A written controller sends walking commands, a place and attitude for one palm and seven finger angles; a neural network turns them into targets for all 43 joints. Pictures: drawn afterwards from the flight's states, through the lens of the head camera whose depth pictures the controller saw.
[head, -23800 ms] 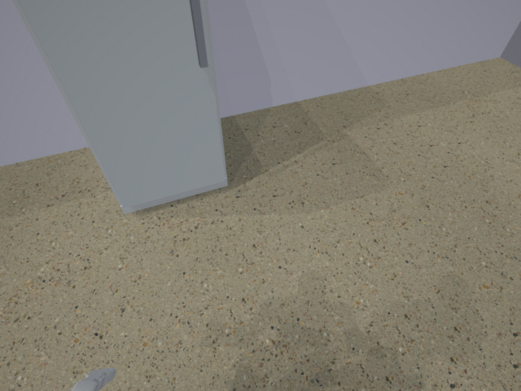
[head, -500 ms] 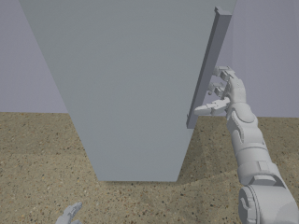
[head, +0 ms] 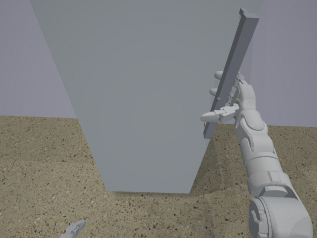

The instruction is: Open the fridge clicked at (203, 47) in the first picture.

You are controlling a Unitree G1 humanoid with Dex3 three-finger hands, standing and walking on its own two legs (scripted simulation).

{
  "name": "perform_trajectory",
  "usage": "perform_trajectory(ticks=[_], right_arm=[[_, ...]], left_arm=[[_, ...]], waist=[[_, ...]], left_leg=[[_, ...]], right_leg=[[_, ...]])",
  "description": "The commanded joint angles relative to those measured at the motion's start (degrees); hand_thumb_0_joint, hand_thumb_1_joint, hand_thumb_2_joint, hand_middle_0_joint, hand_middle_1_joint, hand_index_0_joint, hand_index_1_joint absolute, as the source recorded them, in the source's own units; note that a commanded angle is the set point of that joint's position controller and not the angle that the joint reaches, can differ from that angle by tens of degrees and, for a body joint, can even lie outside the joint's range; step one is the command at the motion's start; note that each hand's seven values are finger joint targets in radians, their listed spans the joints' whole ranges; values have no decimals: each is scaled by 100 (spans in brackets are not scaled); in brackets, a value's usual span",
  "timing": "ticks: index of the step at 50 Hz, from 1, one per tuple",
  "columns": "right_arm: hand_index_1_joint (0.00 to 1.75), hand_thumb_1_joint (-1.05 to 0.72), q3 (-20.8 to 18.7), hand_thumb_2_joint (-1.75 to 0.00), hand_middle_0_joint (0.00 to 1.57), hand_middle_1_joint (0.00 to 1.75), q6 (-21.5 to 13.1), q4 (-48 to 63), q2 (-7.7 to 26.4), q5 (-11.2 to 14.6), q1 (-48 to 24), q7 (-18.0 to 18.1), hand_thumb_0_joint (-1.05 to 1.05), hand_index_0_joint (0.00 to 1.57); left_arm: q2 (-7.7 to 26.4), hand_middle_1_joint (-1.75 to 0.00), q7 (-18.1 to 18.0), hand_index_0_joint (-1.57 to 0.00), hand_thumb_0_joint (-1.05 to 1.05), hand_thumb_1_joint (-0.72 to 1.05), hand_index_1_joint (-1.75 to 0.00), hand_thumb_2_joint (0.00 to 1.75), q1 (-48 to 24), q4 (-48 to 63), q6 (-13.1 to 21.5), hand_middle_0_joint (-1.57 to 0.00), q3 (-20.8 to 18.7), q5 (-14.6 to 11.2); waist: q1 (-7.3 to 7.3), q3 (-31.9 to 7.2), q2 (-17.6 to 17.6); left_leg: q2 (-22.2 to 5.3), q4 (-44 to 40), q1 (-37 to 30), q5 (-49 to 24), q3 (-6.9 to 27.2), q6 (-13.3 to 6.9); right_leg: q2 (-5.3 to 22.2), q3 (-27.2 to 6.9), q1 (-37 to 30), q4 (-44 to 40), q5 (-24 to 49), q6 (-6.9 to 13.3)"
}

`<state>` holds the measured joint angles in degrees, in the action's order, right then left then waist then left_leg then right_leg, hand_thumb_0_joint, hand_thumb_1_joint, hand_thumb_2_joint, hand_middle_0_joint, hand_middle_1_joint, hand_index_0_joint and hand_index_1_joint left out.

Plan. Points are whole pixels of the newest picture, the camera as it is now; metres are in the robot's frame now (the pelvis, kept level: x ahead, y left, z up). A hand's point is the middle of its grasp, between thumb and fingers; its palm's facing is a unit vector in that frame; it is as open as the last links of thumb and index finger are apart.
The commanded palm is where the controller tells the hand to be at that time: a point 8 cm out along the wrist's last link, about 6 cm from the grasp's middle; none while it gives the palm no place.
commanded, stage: slide the fingers in behind the handle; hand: right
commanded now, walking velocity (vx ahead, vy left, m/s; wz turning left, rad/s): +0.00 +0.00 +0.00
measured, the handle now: (221, 87) +0.49 -0.11 +0.15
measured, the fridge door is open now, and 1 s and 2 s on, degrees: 0 0 0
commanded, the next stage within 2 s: grip the handle and tug to test in 0.70 s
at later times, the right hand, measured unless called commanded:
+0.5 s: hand (217, 100) +0.43 -0.09 +0.16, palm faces -0.05 +1.00 -0.01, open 14.1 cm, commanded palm +0.40 -0.14 +0.16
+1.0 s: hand (217, 100) +0.43 -0.09 +0.16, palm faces -0.06 +1.00 -0.01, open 13.3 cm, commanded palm +0.40 -0.14 +0.16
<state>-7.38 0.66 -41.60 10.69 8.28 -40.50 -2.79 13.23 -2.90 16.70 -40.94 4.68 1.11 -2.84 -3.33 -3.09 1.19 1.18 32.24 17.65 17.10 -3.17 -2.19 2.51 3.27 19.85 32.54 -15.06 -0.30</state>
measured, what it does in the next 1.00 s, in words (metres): stands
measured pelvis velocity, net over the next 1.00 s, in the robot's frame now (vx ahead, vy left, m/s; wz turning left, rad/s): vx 0.01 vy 0.00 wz -0.01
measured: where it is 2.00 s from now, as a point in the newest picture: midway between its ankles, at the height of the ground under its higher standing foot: outside the picture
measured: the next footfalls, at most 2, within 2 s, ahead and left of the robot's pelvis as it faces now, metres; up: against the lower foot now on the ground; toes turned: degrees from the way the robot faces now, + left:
none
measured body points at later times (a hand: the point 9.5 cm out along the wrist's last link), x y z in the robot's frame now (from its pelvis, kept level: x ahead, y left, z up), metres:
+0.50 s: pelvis +0.00 +0.00 +0.00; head +0.00 +0.01 +0.45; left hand +0.12 +0.25 -0.11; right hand +0.42 -0.15 +0.16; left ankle +0.00 +0.09 -0.73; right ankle +0.02 -0.12 -0.73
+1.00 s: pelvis +0.01 +0.00 +0.00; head +0.00 +0.00 +0.45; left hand +0.12 +0.24 -0.11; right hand +0.42 -0.15 +0.16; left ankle +0.00 +0.09 -0.73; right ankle +0.02 -0.12 -0.73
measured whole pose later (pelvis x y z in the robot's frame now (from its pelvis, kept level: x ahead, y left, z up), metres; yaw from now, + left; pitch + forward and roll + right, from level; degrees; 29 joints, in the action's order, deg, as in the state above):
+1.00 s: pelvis +0.01 +0.00 +0.00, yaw +0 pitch +2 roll +0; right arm -4.4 2.7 -37.4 8.7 8.2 -38.3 -0.5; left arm 12.8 -2.8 15.7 -41.0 4.0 0.8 -2.8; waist -2.2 -2.8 1.3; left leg 0.9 30.9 15.4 17.1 -3.3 -1.8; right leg 2.1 3.0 18.0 31.7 -15.3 0.0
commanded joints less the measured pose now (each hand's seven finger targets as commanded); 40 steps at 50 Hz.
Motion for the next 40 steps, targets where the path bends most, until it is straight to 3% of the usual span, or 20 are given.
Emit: perform_trajectory(ticks=[1, 2, 4, 5, 7, 9, 10, 13, 16, 18, 20, 21, 23, 24, 25, 26, 28, 36, 37, 40], right_arm=[[120, 50, -102, -30, 30, 120, -390, 1511, 881, -22, -2683, 36, 0, 30], [120, 50, -214, -30, 30, 120, -370, 1464, 950, 10, -2666, 39, 0, 30], [120, 50, 19, -30, 30, 120, -345, 1529, 729, 37, -2878, -11, 0, 30], [120, 50, -52, -30, 30, 120, -329, 1529, 787, 51, -2724, -27, 0, 30], [120, 50, -175, -30, 30, 120, -319, 1561, 943, 86, -2775, -20, 0, 30], [120, 50, 34, -30, 30, 120, -320, 1679, 657, 109, -2872, -39, 0, 30], [120, 50, -129, -30, 30, 120, -301, 1552, 836, 84, -2573, -15, 0, 30], [120, 50, 176, -30, 30, 120, -302, 1678, 510, 52, -2826, 19, 0, 30], [120, 50, 38, -30, 30, 120, -278, 1580, 694, 54, -2696, 30, 0, 30], [120, 50, 106, -30, 30, 120, -300, 1547, 616, 51, -2902, 20, 0, 30], [120, 50, 113, -30, 30, 120, -320, 1571, 588, 46, -2738, 20, 0, 30], [120, 50, 238, -30, 30, 120, -335, 1694, 465, 52, -2903, 15, 0, 30], [120, 50, 185, -30, 30, 120, -323, 1520, 501, 52, -2861, 18, 0, 30], [120, 50, 231, -30, 30, 120, -336, 1600, 464, 53, -2981, 26, 0, 30], [120, 50, 196, -30, 30, 120, -345, 1618, 490, 46, -2869, 38, 0, 30], [120, 50, 283, -30, 30, 120, -342, 1636, 367, 57, -2861, 28, 0, 30], [120, 50, 212, -30, 30, 120, -359, 1608, 451, 65, -2821, 24, 0, 30], [120, 50, 232, -30, 30, 120, -330, 1733, 423, 53, -2778, 57, 0, 30], [120, 50, 178, -30, 30, 120, -325, 1726, 459, 59, -2795, 68, 0, 30], [120, 50, 204, -30, 30, 120, -310, 1845, 441, 43, -2641, 69, 0, 30]], left_arm=[[745, -30, -26, -20, 0, 90, -30, 90, -335, 765, 242, -20, -271, 4], [747, -30, -39, -20, 0, 90, -30, 90, -314, 744, 244, -20, -292, 4], [730, -30, -43, -20, 0, 90, -30, 90, -308, 729, 244, -20, -280, -8], [759, -30, -44, -20, 0, 90, -30, 90, -301, 751, 249, -20, -301, -6], [760, -30, -67, -20, 0, 90, -30, 90, -306, 695, 235, -20, -299, -7], [712, -30, -54, -20, 0, 90, -30, 90, -313, 690, 263, -20, -291, -3], [753, -30, -50, -20, 0, 90, -30, 90, -290, 690, 245, -20, -302, 0], [703, -30, -32, -20, 0, 90, -30, 90, -318, 675, 256, -20, -285, -5], [755, -30, -34, -20, 0, 90, -30, 90, -341, 692, 235, -20, -289, -2], [724, -30, -41, -20, 0, 90, -30, 90, -338, 670, 240, -20, -282, 4], [747, -30, -30, -20, 0, 90, -30, 90, -343, 718, 243, -20, -293, 6], [715, -30, -22, -20, 0, 90, -30, 90, -387, 718, 255, -20, -279, 2], [720, -30, -25, -20, 0, 90, -30, 90, -351, 681, 236, -20, -277, 1], [707, -30, -25, -20, 0, 90, -30, 90, -372, 686, 238, -20, -280, 0], [729, -30, -19, -20, 0, 90, -30, 90, -362, 718, 242, -20, -287, 14], [706, -30, -20, -20, 0, 90, -30, 90, -397, 714, 248, -20, -282, 3], [710, -30, -22, -20, 0, 90, -30, 90, -376, 689, 252, -20, -282, 10], [710, -30, -24, -20, 0, 90, -30, 90, -422, 714, 238, -20, -276, 5], [704, -30, -28, -20, 0, 90, -30, 90, -393, 699, 236, -20, -277, 11], [712, -30, -23, -20, 0, 90, -30, 90, -426, 732, 228, -20, -284, 15]], waist=[[58, -1644, -268], [72, -1650, -381], [-8, -1592, -321], [55, -1664, -303], [39, -1673, -390], [0, -1687, -290], [100, -1728, -369], [-18, -1635, -229], [28, -1651, -390], [-28, -1585, -390], [44, -1698, -350], [-4, -1720, -190], [2, -1681, -386], [-35, -1681, -299], [33, -1770, -230], [-5, -1738, -225], [32, -1768, -387], [42, -1743, -258], [43, -1753, -383], [100, -1823, -203]], left_leg=[[78, -514, -446, -1886, 290, 165], [92, -545, -442, -1866, 300, 174], [95, -574, -412, -1900, 313, 173], [88, -567, -488, -1933, 316, 170], [80, -594, -514, -2023, 344, 190], [85, -585, -471, -2067, 330, 182], [79, -569, -573, -2082, 331, 177], [84, -571, -432, -2084, 302, 178], [70, -581, -472, -1998, 311, 186], [74, -608, -406, -1917, 325, 189], [81, -549, -481, -2018, 292, 169], [70, -543, -428, -2082, 304, 171], [93, -545, -387, -1981, 263, 161], [89, -555, -357, -1972, 287, 168], [89, -523, -428, -1985, 271, 150], [88, -522, -377, -2048, 251, 156], [99, -512, -426, -2031, 248, 146], [102, -493, -406, -2054, 210, 131], [115, -494, -428, -2102, 203, 133], [110, -486, -499, -2150, 211, 123]], right_leg=[[-266, -171, -853, -280, 1097, 223], [-268, -157, -840, -250, 1062, 226], [-282, -163, -873, -259, 1051, 231], [-282, -156, -923, -263, 1114, 231], [-292, -156, -895, -250, 1111, 244], [-305, -158, -965, -243, 1142, 241], [-300, -159, -938, -248, 1193, 236], [-306, -168, -990, -256, 1182, 235], [-312, -180, -940, -270, 1119, 247], [-317, -180, -930, -265, 1036, 247], [-320, -187, -1019, -257, 1179, 244], [-321, -182, -1073, -247, 1208, 246], [-308, -212, -1028, -248, 1161, 236], [-313, -199, -1054, -238, 1131, 237], [-316, -213, -1114, -253, 1212, 232], [-301, -199, -1141, -232, 1261, 239], [-302, -227, -1091, -240, 1240, 228], [-272, -235, -1173, -264, 1369, 219], [-271, -238, -1176, -257, 1407, 222], [-275, -217, -1243, -268, 1485, 208]])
